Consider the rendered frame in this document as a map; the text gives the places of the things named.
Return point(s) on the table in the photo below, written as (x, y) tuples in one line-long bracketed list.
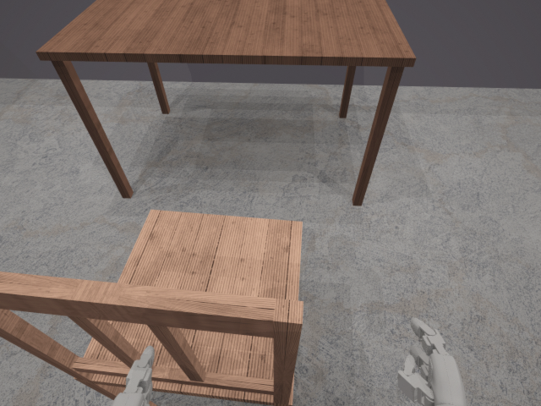
[(287, 32)]

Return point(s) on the robot left hand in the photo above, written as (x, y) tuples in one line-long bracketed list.
[(138, 382)]

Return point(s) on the chair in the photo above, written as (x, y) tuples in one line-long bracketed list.
[(215, 296)]

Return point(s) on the robot right hand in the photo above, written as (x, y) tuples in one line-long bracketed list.
[(440, 381)]

